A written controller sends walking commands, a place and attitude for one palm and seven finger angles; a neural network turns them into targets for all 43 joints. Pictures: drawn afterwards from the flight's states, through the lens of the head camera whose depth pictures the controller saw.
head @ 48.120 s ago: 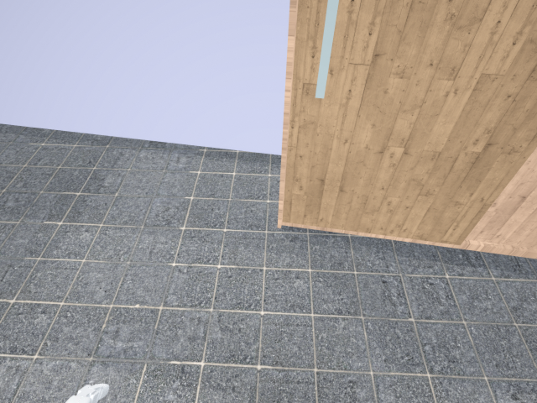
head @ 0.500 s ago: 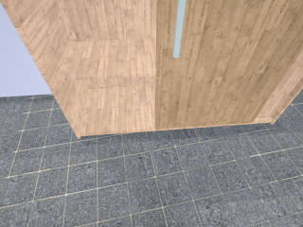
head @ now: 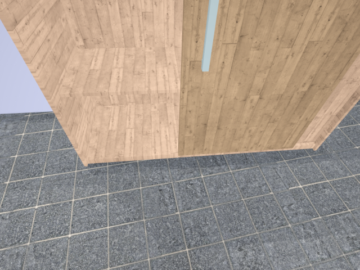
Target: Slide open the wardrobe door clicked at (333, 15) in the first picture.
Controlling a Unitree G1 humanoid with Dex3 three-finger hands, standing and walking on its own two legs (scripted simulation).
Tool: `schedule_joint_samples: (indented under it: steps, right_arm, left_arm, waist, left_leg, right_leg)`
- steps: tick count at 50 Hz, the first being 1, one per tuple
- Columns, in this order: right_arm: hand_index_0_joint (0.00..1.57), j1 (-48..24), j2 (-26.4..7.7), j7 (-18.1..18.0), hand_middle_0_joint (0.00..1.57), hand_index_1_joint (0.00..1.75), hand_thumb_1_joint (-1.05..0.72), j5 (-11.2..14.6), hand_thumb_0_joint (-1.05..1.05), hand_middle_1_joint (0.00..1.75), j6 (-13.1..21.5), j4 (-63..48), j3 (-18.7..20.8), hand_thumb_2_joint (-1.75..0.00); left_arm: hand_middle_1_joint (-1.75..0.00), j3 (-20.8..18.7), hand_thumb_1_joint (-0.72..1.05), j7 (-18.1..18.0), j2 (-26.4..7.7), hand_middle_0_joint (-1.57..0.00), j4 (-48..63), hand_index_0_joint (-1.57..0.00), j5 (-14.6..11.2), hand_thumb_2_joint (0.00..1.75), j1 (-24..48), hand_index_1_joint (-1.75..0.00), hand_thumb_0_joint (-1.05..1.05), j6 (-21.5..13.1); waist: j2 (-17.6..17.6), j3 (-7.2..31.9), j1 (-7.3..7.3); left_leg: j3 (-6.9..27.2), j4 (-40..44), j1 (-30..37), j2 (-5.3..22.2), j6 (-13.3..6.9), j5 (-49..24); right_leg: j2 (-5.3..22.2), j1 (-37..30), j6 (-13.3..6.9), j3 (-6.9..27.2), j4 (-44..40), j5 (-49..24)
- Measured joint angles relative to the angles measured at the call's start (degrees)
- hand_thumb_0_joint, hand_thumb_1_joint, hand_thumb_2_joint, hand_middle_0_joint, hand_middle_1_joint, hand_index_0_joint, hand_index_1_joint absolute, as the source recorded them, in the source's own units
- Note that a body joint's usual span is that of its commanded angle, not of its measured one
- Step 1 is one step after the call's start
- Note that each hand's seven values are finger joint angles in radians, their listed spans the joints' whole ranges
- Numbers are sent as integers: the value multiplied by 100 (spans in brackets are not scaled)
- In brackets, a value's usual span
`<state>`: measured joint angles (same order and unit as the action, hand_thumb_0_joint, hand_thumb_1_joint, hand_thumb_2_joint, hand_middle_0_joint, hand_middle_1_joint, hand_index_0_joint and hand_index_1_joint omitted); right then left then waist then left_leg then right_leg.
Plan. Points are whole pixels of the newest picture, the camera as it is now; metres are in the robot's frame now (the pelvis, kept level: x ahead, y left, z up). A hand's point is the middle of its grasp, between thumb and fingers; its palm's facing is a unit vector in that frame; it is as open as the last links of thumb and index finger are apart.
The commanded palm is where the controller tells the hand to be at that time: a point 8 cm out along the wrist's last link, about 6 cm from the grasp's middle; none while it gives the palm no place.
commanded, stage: look to check the result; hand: left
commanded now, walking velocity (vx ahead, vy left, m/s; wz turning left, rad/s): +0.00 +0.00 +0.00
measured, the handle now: (208, 32) +0.88 -0.06 +0.11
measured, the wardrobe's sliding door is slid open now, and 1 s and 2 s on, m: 0.60 0.60 0.60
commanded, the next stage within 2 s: none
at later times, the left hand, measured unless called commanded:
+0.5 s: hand out of the picture +0.04 +0.19 -0.18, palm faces +0.00 -0.98 -0.20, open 7.4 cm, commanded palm none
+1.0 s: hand out of the picture +0.05 +0.20 -0.18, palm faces +0.00 -0.98 -0.20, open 7.4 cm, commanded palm none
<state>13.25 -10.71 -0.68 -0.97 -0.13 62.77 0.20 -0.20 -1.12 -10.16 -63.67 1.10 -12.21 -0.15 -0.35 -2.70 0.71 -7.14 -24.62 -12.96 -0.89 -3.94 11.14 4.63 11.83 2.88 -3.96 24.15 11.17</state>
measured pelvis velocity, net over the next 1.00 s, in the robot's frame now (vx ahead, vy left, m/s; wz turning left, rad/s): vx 0.03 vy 0.01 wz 0.00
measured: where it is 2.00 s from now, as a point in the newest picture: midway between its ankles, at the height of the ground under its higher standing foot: outside the picture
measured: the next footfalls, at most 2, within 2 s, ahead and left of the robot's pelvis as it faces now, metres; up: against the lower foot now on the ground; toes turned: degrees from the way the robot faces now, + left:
none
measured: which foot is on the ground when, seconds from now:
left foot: down 0.00-1.00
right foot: down 0.00-1.00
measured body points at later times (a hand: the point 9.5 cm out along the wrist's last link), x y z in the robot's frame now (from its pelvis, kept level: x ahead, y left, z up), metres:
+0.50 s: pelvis +0.02 +0.00 +0.00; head +0.04 +0.01 +0.45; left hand +0.04 +0.24 -0.16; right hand +0.05 -0.24 -0.15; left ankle +0.03 +0.07 -0.74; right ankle +0.02 -0.15 -0.74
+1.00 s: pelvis +0.03 +0.01 +0.00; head +0.04 +0.02 +0.45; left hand +0.05 +0.25 -0.16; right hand +0.05 -0.24 -0.15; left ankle +0.03 +0.07 -0.74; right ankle +0.02 -0.15 -0.74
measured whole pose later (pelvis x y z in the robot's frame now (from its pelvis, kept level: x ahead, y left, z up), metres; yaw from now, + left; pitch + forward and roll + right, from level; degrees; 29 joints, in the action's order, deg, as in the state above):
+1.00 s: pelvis +0.03 +0.01 +0.00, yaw +0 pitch -2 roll +0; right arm 11.4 -11.2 -1.0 -0.7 0.4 65.2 -0.5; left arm -0.2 -1.0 -12.0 -66.1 0.8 -11.8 -0.3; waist -1.3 -3.7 0.4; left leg -7.0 -21.1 -7.9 -1.9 -4.3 11.9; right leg 5.2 6.4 3.8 -4.2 19.9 11.5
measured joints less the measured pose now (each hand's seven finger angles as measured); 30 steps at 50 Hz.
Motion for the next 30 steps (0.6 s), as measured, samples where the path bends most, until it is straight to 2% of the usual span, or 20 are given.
schedule_joint_samples:
  steps: [30]
  right_arm:
    - [20,-181,-10,-34,20,30,-90,27,1,30,40,219,-78,-90]
  left_arm:
    - [-30,15,90,0,-89,-20,-214,-20,-35,90,37,-30,0,-21]
  waist:
    - [-72,-46,-34]
  left_leg:
    - [36,261,410,-47,9,90]
  right_leg:
    - [17,-455,43,-43,-329,61]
